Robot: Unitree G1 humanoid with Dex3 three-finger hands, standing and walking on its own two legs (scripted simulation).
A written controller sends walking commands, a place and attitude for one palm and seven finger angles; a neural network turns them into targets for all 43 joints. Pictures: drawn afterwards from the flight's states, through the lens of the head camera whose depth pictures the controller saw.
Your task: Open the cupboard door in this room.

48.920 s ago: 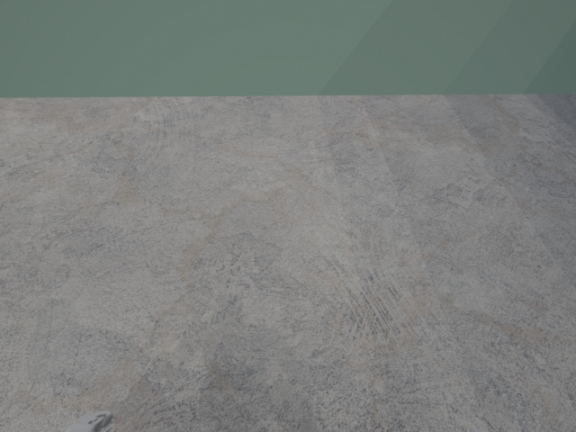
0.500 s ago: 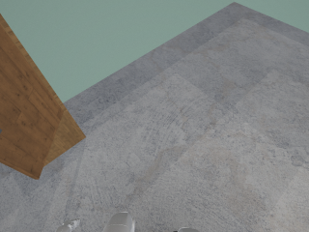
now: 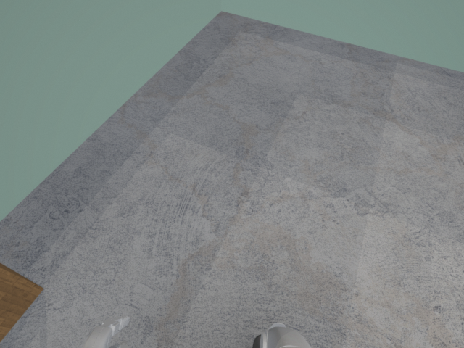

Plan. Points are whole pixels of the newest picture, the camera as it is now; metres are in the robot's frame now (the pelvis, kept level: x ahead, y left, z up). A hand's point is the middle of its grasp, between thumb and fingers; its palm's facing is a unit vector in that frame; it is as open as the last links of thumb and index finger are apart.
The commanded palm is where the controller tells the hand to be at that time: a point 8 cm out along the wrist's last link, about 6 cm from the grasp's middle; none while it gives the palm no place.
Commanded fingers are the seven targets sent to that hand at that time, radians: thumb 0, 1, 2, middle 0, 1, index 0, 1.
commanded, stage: walk to a spot facing it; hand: left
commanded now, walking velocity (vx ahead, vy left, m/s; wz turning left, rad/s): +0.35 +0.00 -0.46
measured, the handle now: out of the picture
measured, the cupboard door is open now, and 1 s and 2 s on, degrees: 46 46 46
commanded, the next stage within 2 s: turn to face it in 1.10 s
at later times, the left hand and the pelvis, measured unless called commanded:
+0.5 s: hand (153, 307) +0.22 +0.17 -0.18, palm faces -0.07 -0.98 -0.18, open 7.3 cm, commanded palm none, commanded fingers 0.00 0.90 0.90 -0.20 -0.30 -0.20 -0.30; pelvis +0.22 -0.02 -0.01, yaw -10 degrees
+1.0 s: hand (222, 162) +0.59 +0.03 -0.16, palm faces -0.32 -0.92 -0.23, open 7.3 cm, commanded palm none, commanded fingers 0.00 0.90 0.90 -0.20 -0.30 -0.20 -0.30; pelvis +0.43 -0.12 +0.00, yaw -20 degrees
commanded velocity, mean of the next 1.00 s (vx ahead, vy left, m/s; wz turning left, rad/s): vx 0.36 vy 0.00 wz -0.26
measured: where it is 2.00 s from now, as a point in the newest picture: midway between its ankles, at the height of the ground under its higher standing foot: (270, 229)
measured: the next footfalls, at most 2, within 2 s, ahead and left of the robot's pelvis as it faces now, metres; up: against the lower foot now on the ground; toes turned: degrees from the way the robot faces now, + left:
right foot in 0.06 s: +0.13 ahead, -0.11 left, +0.00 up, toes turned -9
left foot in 0.50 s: +0.37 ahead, +0.08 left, +0.00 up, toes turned -5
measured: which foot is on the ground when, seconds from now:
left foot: down 0.00-0.04, up 0.06-0.48, down 0.50-0.90, up 0.92-1.00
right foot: up 0.00-0.04, down 0.06-0.50, up 0.52-0.88, down 0.90-1.00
